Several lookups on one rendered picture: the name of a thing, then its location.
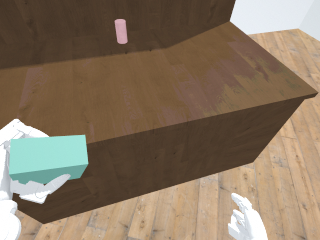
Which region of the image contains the robot right hand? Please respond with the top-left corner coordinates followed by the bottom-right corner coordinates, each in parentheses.
top-left (228, 193), bottom-right (268, 240)

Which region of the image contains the left robot forearm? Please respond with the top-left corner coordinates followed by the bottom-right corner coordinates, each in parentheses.
top-left (0, 200), bottom-right (22, 240)

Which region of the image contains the sponge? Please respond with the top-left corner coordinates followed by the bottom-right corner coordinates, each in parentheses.
top-left (9, 135), bottom-right (89, 185)

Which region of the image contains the robot left hand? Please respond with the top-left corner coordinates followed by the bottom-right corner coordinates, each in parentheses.
top-left (0, 119), bottom-right (71, 204)

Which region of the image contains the table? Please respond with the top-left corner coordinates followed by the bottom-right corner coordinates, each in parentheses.
top-left (0, 0), bottom-right (319, 224)

